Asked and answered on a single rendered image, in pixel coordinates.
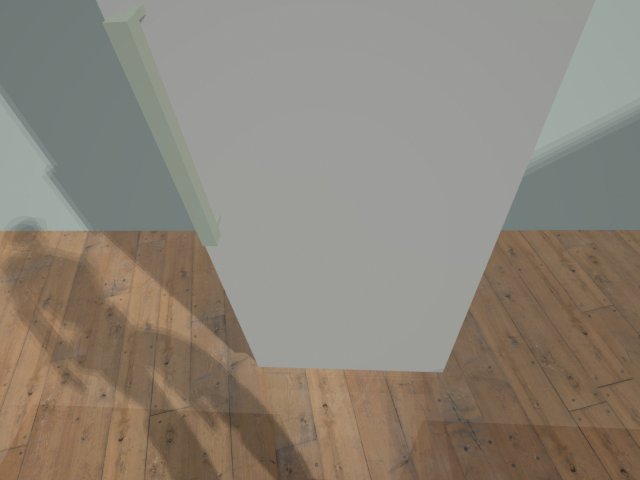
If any handle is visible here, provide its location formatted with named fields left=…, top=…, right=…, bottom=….
left=103, top=4, right=221, bottom=246

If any fridge door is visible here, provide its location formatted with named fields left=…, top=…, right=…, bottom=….
left=96, top=0, right=595, bottom=372

